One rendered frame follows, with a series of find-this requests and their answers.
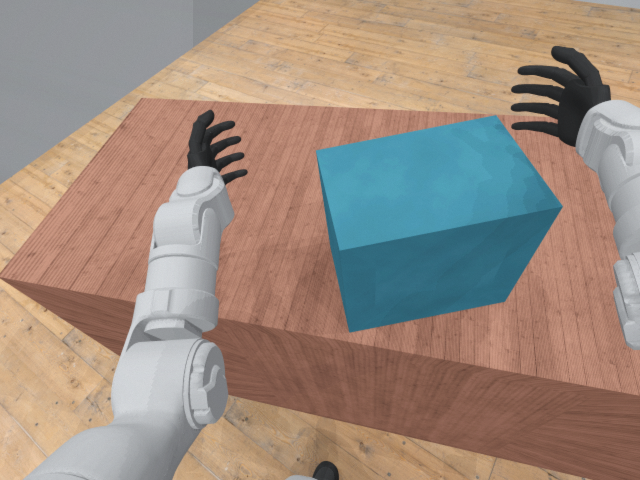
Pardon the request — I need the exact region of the right robot forearm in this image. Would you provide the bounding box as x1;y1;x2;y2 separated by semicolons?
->
575;100;640;260

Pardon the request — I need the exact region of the left robot forearm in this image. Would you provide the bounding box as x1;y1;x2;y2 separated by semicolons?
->
111;166;234;415

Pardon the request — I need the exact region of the right robot upper arm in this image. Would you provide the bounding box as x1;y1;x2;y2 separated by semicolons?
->
613;252;640;350

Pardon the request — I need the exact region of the right robot hand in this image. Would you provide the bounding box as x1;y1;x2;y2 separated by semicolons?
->
511;46;611;147

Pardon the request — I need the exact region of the carton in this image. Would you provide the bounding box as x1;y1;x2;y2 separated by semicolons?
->
316;115;563;333

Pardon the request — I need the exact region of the left robot upper arm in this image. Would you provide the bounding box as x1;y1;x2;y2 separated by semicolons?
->
23;338;228;480

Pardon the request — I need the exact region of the pedestal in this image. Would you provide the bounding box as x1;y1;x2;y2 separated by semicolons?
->
0;98;640;480

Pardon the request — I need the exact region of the left robot hand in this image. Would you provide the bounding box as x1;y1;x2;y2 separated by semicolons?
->
187;110;248;186

